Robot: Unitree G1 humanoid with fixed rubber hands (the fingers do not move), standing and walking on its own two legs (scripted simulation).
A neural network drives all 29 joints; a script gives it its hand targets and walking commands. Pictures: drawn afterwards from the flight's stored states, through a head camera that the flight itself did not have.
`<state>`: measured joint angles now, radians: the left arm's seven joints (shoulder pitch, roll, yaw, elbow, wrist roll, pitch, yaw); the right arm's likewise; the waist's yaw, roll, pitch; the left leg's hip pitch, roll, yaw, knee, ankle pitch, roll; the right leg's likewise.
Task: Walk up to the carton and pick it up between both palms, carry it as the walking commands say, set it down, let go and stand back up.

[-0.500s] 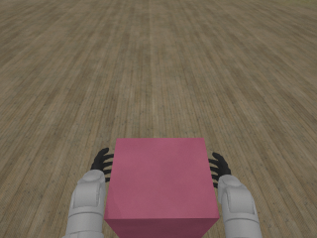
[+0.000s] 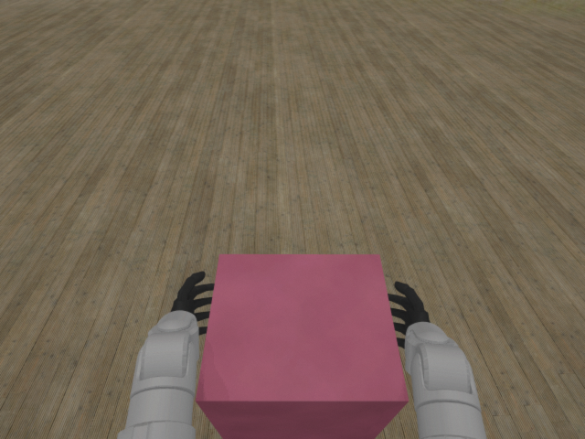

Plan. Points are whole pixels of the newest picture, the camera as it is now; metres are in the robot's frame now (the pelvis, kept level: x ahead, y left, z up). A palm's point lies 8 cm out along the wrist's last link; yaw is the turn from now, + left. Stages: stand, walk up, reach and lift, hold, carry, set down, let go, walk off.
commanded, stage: hold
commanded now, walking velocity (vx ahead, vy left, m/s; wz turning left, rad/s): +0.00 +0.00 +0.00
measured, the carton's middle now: (299, 351) +0.28 +0.00 -0.04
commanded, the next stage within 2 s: carry in 0.40 s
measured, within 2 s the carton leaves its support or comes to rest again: neither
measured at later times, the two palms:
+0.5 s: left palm (182, 316) +0.29 +0.17 +0.04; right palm (412, 323) +0.28 -0.16 +0.04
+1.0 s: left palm (139, 417) +0.15 +0.18 +0.05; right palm (432, 411) +0.16 -0.15 +0.06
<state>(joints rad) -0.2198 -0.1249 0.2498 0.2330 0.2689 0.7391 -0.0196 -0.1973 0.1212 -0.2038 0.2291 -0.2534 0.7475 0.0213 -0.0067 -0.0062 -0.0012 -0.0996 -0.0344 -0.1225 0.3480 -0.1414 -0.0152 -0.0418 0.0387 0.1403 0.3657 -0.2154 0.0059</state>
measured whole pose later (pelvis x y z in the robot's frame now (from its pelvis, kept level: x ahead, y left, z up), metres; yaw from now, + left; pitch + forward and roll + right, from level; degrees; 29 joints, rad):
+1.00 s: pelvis -0.11 +0.00 -0.03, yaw +5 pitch +2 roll +0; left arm -0.19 -0.11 0.17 -0.25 0.12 1.20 0.05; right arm -0.16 0.10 -0.16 -0.29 -0.09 1.23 -0.06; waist -0.03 -0.03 -0.11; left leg -0.43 0.00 0.06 0.69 -0.32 0.02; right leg -0.52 -0.06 -0.04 0.67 -0.19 0.01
